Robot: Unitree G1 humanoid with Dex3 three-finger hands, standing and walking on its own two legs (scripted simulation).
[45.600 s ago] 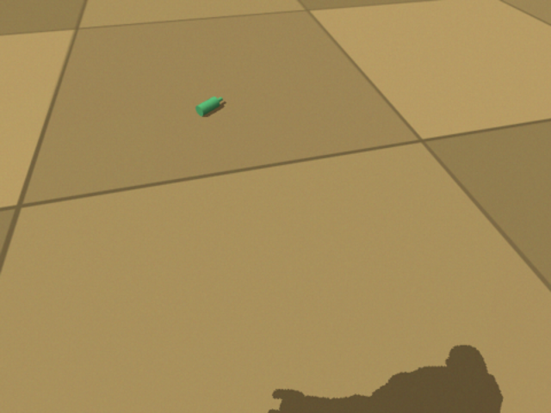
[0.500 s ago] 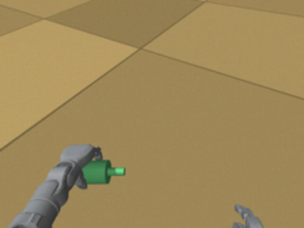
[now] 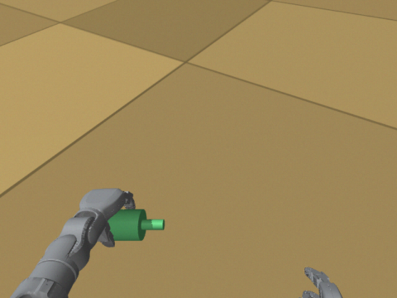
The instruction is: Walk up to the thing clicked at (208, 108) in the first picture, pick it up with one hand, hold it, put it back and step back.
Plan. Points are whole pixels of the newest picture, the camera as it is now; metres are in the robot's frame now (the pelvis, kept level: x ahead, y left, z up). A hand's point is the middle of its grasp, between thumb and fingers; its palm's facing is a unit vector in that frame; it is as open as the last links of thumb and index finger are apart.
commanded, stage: hold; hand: left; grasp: from above
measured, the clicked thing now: (123, 224) +0.30 +0.20 -0.07
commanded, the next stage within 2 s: crouch in 0.06 s
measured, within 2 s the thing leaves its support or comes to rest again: neither
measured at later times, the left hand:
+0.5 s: hand (114, 229) +0.30 +0.22 -0.08, palm faces -0.48 -0.02 -0.88, open 9.8 cm
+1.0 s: hand (136, 232) +0.38 +0.24 -0.32, palm faces -0.43 +0.04 -0.90, open 9.8 cm
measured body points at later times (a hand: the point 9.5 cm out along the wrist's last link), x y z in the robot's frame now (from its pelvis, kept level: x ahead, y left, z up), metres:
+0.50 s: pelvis +0.00 +0.00 -0.01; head +0.03 -0.01 +0.44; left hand +0.32 +0.22 -0.03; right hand +0.14 -0.26 -0.13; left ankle +0.02 +0.12 -0.74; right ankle +0.02 -0.13 -0.74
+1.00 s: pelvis -0.05 +0.01 -0.20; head +0.12 +0.03 +0.22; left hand +0.40 +0.24 -0.26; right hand -0.02 -0.27 -0.32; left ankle +0.02 +0.12 -0.74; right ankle +0.02 -0.12 -0.74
